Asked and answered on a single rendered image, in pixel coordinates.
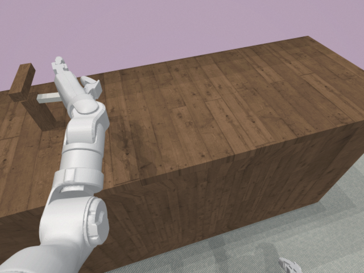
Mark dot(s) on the robot left upper arm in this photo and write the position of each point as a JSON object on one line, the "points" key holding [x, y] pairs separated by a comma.
{"points": [[71, 228]]}

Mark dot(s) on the left robot forearm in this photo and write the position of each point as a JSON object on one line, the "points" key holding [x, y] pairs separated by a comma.
{"points": [[83, 149]]}

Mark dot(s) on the robot right hand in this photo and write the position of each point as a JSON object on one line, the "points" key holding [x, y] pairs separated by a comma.
{"points": [[288, 266]]}

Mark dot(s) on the tap lever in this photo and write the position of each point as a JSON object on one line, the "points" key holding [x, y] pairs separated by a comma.
{"points": [[48, 97]]}

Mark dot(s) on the counter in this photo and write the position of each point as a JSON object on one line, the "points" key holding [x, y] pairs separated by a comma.
{"points": [[196, 147]]}

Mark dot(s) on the robot left hand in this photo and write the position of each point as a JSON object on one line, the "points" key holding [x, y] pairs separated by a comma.
{"points": [[68, 86]]}

